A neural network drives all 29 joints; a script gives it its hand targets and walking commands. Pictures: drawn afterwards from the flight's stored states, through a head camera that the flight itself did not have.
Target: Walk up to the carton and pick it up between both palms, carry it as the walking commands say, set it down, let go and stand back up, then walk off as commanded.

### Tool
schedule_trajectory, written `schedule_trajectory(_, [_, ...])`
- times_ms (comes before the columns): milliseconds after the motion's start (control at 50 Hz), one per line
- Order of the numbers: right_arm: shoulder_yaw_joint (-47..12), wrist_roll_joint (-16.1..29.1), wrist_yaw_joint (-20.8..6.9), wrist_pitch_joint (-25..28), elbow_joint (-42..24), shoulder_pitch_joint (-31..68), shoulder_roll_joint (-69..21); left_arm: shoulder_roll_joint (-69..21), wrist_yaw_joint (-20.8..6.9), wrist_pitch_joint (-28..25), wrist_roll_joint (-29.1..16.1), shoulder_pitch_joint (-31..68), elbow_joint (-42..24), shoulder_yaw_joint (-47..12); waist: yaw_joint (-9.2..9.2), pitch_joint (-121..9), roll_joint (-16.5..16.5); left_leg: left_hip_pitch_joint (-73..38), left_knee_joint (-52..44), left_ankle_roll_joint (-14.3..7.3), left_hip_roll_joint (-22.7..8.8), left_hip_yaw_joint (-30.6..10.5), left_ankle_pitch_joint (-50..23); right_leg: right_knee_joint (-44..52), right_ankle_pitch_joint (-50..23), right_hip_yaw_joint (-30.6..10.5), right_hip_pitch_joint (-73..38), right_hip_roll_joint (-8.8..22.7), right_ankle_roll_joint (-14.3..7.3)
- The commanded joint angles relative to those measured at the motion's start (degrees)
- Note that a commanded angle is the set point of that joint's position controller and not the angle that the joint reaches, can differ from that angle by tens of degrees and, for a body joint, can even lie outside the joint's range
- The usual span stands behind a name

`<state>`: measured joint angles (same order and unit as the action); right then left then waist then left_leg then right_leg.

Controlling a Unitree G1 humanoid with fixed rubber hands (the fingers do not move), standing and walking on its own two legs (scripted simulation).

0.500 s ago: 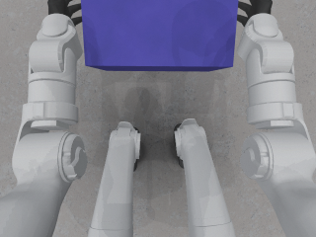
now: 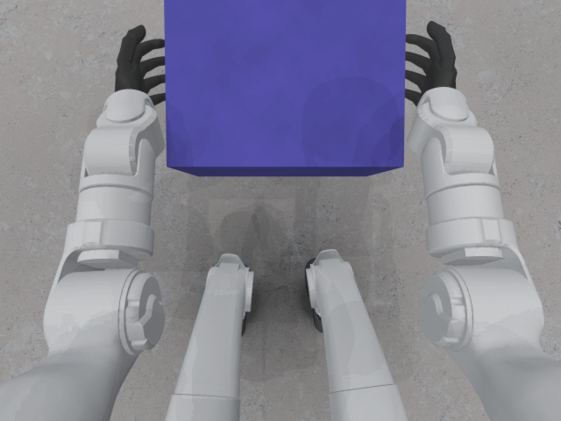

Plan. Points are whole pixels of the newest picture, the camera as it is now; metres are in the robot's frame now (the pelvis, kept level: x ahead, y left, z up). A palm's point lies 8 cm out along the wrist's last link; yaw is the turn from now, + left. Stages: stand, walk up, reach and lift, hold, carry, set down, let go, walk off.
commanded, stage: reach and lift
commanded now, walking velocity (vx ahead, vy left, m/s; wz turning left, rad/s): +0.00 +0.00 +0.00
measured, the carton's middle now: (283, 92) +0.54 -0.02 -0.11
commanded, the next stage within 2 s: none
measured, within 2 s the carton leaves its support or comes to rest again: neither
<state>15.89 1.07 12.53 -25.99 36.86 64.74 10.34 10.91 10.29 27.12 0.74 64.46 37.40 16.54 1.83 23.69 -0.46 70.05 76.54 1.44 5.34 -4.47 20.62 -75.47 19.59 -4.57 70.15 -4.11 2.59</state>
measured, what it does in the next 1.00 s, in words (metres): rises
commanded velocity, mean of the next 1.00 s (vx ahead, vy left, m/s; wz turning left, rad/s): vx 0.00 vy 0.00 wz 0.00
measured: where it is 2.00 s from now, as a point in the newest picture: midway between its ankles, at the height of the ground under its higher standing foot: (279, 311)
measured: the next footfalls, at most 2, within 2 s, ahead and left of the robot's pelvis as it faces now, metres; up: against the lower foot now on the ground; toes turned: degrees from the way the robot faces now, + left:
none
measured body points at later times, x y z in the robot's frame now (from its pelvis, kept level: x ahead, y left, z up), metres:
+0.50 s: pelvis +0.11 -0.01 +0.10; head +0.22 +0.00 +0.54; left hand +0.51 +0.17 +0.07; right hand +0.50 -0.20 +0.08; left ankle +0.15 +0.11 -0.59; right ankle +0.15 -0.13 -0.59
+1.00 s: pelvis +0.13 -0.01 +0.14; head +0.16 -0.01 +0.59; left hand +0.47 +0.18 +0.14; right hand +0.47 -0.20 +0.14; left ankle +0.15 +0.12 -0.59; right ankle +0.16 -0.13 -0.59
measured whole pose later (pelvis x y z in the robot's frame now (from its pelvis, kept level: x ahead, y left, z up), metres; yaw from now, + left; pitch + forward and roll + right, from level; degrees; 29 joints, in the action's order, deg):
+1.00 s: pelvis +0.13 -0.01 +0.14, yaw +0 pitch +14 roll +0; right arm 21.2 -12.6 -1.9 -25.4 31.5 23.1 -3.4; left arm -1.1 -4.6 27.1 13.9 22.6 31.2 21.3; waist 1.5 -12.7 0.4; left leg 32.4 31.7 0.6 3.5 -6.7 12.9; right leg -32.4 12.8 -6.3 33.4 -2.5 0.5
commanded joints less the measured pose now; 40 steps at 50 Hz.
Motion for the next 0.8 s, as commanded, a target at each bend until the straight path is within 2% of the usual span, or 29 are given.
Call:
schedule_trajectory(0, [-30.3, 10.6, -30.9, 2.4, -8.3, 42.0, -62.4, -64.8, -26.8, -3.6, -11.2, 42.8, -10.1, -32.3, 0.45, -122.0, -1.8, -27.9, -11.2, -1.0, 1.9, 5.2, -0.7, 10.6, 0.3, 6.7, -26.2, -2.8, -2.4])
schedule_trajectory(40, [-28.9, 9.9, -30.8, 2.2, -7.5, 39.0, -63.2, -65.1, -27.1, -3.6, -11.7, 42.1, -10.6, -32.7, 2.07, -120.5, -1.5, -29.4, -12.7, -1.0, 1.7, 4.8, -0.6, 12.2, 0.7, 6.7, -27.2, -3.1, -2.2])
schedule_trajectory(60, [-29.1, 9.3, -30.7, 2.3, -8.0, 38.2, -63.8, -64.3, -27.2, -3.8, -10.0, 38.3, -8.5, -30.4, 0.26, -116.9, -0.1, -27.8, -12.9, -1.4, 1.8, 4.9, -1.4, 12.8, -0.1, 6.0, -27.7, -3.2, -2.0])
schedule_trajectory(80, [-26.2, 7.1, -30.7, 2.3, -5.0, 35.8, -62.4, -65.4, -27.7, -3.8, -9.0, 37.3, -5.0, -28.6, 2.36, -110.2, -1.3, -25.8, -14.0, -1.4, 1.5, 4.8, 0.9, 14.0, 2.4, 6.1, -25.2, -2.8, -2.1])
schedule_trajectory(100, [-25.6, 6.2, -30.9, 2.5, -2.8, 34.4, -64.8, -65.2, -27.7, -4.4, -7.6, 35.3, -3.0, -26.1, 0.34, -104.7, 0.9, -23.6, -14.8, -1.7, 1.3, 4.9, 3.3, 14.8, 5.4, 5.8, -24.2, -2.5, -2.1])
schedule_trajectory(120, [-26.4, 6.1, -30.8, 2.4, -5.5, 30.6, -66.7, -67.1, -28.0, -4.6, -8.9, 35.6, -7.9, -28.3, 1.72, -109.0, -0.1, -28.8, -15.9, -1.5, 1.3, 4.8, -1.2, 16.2, 0.4, 5.5, -29.4, -2.8, -2.0])
schedule_trajectory(140, [-20.5, 3.1, -31.0, 2.4, 2.6, 26.7, -64.3, -63.3, -28.5, -4.5, -4.6, 30.8, 1.2, -22.3, 0.71, -91.5, -0.5, -20.3, -16.5, -1.5, 1.3, 4.9, 2.7, 17.2, 3.8, 5.2, -21.7, -2.5, -2.2])
schedule_trajectory(180, [-18.9, 1.7, -31.2, 3.3, 2.7, 18.8, -66.1, -65.2, -28.4, -5.2, -2.3, 23.0, 1.6, -18.9, 1.05, -86.0, -0.2, -24.6, -19.6, -1.5, 1.2, 3.8, -2.5, 20.0, -0.4, 4.8, -25.0, -2.5, -1.7])
schedule_trajectory(220, [-13.1, -2.3, -31.5, 4.2, 7.4, 15.6, -62.0, -64.1, -28.4, -5.9, 2.5, 16.3, 9.6, -11.0, -0.11, -69.0, 0.7, -19.2, -21.6, -1.6, 1.1, 3.2, 0.7, 21.9, 3.3, 4.7, -18.5, -2.0, -2.1])
schedule_trajectory(240, [-10.6, -4.3, -31.8, 4.6, 8.9, 14.6, -60.8, -62.9, -28.3, -5.8, 6.0, 13.2, 12.8, -7.4, -1.55, -64.2, -1.1, -18.1, -23.6, -1.7, 1.2, 3.5, 2.1, 23.8, 5.1, 4.9, -17.9, -1.6, -2.6])
schedule_trajectory(260, [-10.1, -6.2, -31.6, 4.2, 10.3, 11.2, -60.1, -63.2, -28.6, -5.9, 6.5, 12.9, 12.4, -6.9, -0.53, -62.3, -0.1, -18.2, -24.9, -1.5, 1.0, 3.5, 2.2, 25.5, 5.1, 4.8, -19.8, -1.9, -3.0])
schedule_trajectory(280, [-11.6, -5.1, -32.0, 4.7, 8.3, 11.4, -61.5, -63.4, -28.2, -6.3, 6.4, 11.8, 9.3, -8.6, -1.68, -63.4, 0.0, -22.5, -26.6, -1.5, 1.0, 3.1, 1.0, 26.4, 3.7, 4.9, -22.1, -2.1, -2.9])
schedule_trajectory(320, [-12.1, -5.3, -31.8, 5.3, 4.8, 10.1, -60.5, -64.3, -28.1, -6.3, 5.7, 8.5, 8.0, -10.8, -0.78, -64.0, 0.1, -28.8, -28.7, -1.1, 0.9, 2.0, -6.3, 27.9, -3.4, 4.8, -24.3, -2.0, -2.6])
schedule_trajectory(340, [-11.2, -5.3, -31.8, 5.4, 5.1, 9.9, -58.5, -64.3, -28.1, -6.0, 5.9, 7.9, 9.3, -10.7, -0.22, -60.9, -1.3, -28.7, -29.6, -1.2, 0.9, 1.6, -6.1, 28.1, -3.3, 4.6, -22.8, -1.6, -2.8])
schedule_trajectory(440, [-15.1, -6.0, -31.4, 4.8, 1.1, -3.0, -61.3, -62.2, -28.9, -6.5, 5.1, 1.9, -1.2, -17.0, 1.29, -65.9, -0.4, -32.7, -33.0, -1.0, 1.5, 1.4, -19.5, 31.6, -22.1, 2.3, -37.1, -1.4, -2.6])
schedule_trajectory(460, [-16.0, -6.4, -31.3, 5.2, -0.1, -6.0, -61.9, -63.6, -29.0, -6.9, 4.5, 0.2, -3.0, -19.2, 2.68, -67.5, -0.9, -34.5, -33.6, -0.6, 1.4, 1.2, -23.7, 32.1, -26.8, 1.9, -38.9, -1.4, -2.6])
schedule_trajectory(480, [-17.3, -6.0, -31.1, 5.6, -2.0, -6.4, -62.9, -63.5, -29.0, -7.3, 4.2, 0.2, -4.9, -21.0, 1.96, -69.2, -1.6, -35.6, -34.2, -0.8, 1.4, 0.8, -25.2, 32.1, -28.0, 1.7, -40.1, -1.2, -2.3])
schedule_trajectory(520, [-19.1, -6.1, -31.0, 5.8, -3.2, -10.7, -62.9, -63.6, -29.1, -7.7, 3.7, -3.5, -7.3, -22.7, 2.96, -69.3, -0.6, -37.1, -36.4, -0.4, 1.1, 0.5, -29.4, 34.1, -33.5, 1.1, -43.6, -0.9, -2.2])
schedule_trajectory(540, [-20.8, -5.2, -31.4, 6.3, -5.2, -9.6, -64.8, -63.5, -29.0, -8.1, 4.0, -5.0, -8.5, -23.5, 1.04, -71.2, -0.4, -37.8, -36.6, -0.7, 1.4, 0.5, -30.4, 33.8, -34.5, 0.8, -44.7, -0.9, -2.0])
schedule_trajectory(560, [-22.3, -4.8, -31.4, 6.7, -7.6, -10.8, -64.6, -65.1, -28.9, -8.2, 3.8, -5.7, -9.7, -24.9, 1.55, -73.4, -1.3, -39.5, -36.7, -0.6, 1.3, 0.5, -31.6, 34.0, -35.5, 0.7, -45.6, -0.8, -2.2])
schedule_trajectory(580, [-28.8, -1.7, -31.3, 7.3, -14.0, -8.8, -67.7, -66.8, -28.7, -9.0, 1.7, -7.5, -14.2, -29.1, -0.34, -81.4, -1.1, -43.2, -36.8, -0.5, 1.7, 0.4, -38.1, 34.0, -42.4, 0.0, -51.0, -0.8, -1.6])
schedule_trajectory(640, [-34.9, 1.0, -31.0, 8.6, -20.3, -6.8, -67.7, -66.7, -28.7, -9.5, 0.7, -10.0, -15.7, -31.1, -2.39, -85.4, -0.2, -42.3, -38.0, -0.7, 1.7, 1.1, -40.0, 34.5, -47.3, -1.0, -56.4, -0.5, -1.1])
schedule_trajectory(660, [-35.3, 0.6, -30.7, 8.1, -18.5, -10.1, -67.4, -65.2, -28.7, -9.4, 0.6, -11.9, -15.7, -30.9, -3.01, -84.0, 0.8, -41.0, -38.9, -0.7, 1.6, 1.2, -39.5, 34.7, -48.6, -1.4, -57.8, -0.5, -0.7])
schedule_trajectory(680, [-33.9, -0.3, -30.9, 7.9, -17.4, -11.0, -67.2, -65.8, -28.8, -8.8, 1.6, -12.2, -14.5, -31.2, -1.96, -82.3, 0.2, -42.4, -39.9, -0.6, 1.3, 1.1, -38.9, 35.4, -45.8, -0.5, -55.4, -0.9, -0.8])
schedule_trajectory(700, [-32.1, -1.4, -31.0, 7.6, -14.1, -12.0, -65.6, -65.8, -28.7, -8.6, 2.0, -13.2, -13.1, -30.8, -2.12, -78.2, 0.0, -44.4, -40.6, -0.4, 0.8, 0.7, -38.3, 36.3, -40.1, -0.2, -50.8, -1.4, -0.6])
schedule_trajectory(720, [-32.8, -1.5, -31.3, 7.9, -13.8, -11.8, -66.0, -66.3, -28.7, -8.8, 1.9, -13.1, -13.4, -31.2, -3.07, -77.6, 0.1, -44.3, -41.1, 0.0, 1.0, 0.9, -38.8, 37.2, -39.2, 0.1, -49.2, -1.7, -1.1])
schedule_trajectory(740, [-32.9, -1.8, -31.5, 7.5, -14.9, -11.2, -66.0, -68.1, -28.6, -8.2, 1.4, -14.4, -13.1, -32.9, -2.11, -78.0, 1.0, -48.8, -41.6, 0.1, 0.5, -0.1, -39.3, 37.9, -35.5, 1.1, -47.5, -2.3, -0.7])
schedule_trajectory(760, [-31.8, -2.2, -31.6, 7.0, -13.3, -12.9, -65.0, -68.5, -28.6, -7.4, 1.5, -14.7, -12.0, -33.1, -1.76, -76.0, -0.3, -49.6, -41.8, 0.5, 0.3, 0.1, -38.9, 38.8, -33.0, 1.0, -46.0, -2.3, -1.3])
schedule_trajectory(780, [-29.6, -3.2, -31.4, 6.2, -11.4, -13.9, -63.5, -67.4, -28.9, -6.6, 1.1, -13.7, -11.4, -32.7, 0.42, -71.3, -0.3, -49.6, -42.8, 0.8, 0.1, 0.0, -36.1, 40.1, -29.9, 1.7, -44.4, -2.5, -1.6])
